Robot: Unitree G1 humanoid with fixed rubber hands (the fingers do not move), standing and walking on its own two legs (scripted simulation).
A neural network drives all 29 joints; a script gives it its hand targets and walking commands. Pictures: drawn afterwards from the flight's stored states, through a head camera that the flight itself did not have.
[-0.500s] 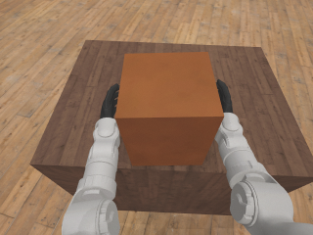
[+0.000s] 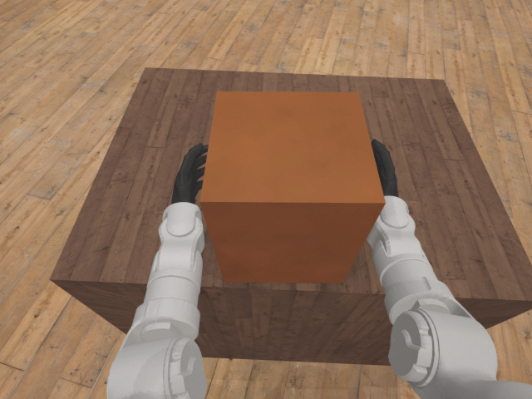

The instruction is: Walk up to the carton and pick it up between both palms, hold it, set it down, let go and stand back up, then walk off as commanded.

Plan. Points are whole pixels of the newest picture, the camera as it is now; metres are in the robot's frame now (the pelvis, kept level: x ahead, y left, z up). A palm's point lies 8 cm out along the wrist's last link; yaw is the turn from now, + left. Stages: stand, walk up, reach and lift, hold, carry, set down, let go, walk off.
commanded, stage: set down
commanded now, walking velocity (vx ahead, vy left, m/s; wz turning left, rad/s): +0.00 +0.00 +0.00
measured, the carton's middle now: (285, 195) +0.42 +0.01 +0.05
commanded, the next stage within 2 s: none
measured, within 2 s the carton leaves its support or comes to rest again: neither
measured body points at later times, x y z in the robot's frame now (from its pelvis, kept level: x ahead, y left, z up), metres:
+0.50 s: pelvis +0.00 +0.00 +0.00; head +0.06 +0.02 +0.44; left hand +0.41 +0.16 +0.06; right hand +0.43 -0.15 +0.06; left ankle +0.00 +0.13 -0.75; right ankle -0.03 -0.13 -0.75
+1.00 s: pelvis -0.02 +0.00 -0.01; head +0.05 +0.03 +0.43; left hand +0.41 +0.22 +0.04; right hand +0.42 -0.15 +0.04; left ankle +0.00 +0.13 -0.75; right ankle -0.03 -0.13 -0.75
